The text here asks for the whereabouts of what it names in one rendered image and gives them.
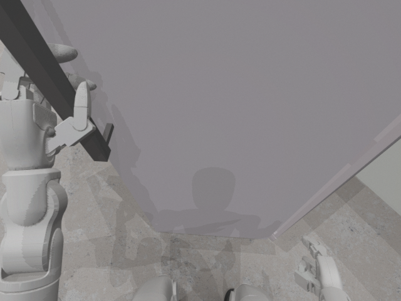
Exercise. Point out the robot right thigh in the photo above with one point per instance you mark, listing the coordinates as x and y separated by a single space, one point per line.
249 293

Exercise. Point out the robot thigh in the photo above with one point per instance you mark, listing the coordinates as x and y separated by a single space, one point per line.
249 293
157 289

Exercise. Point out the fridge door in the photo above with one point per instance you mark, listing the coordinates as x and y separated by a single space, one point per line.
229 115

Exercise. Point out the robot left thigh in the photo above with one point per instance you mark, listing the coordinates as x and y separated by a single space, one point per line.
157 289

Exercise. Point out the robot left forearm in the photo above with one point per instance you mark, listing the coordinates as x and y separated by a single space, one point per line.
32 248

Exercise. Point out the right robot hand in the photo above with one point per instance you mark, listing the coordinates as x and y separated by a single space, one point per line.
322 273

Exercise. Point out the robot right forearm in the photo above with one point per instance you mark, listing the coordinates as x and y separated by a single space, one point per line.
333 294

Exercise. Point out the handle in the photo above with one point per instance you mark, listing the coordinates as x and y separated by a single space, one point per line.
21 37

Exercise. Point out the left robot hand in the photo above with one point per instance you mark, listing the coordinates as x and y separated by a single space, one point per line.
26 116

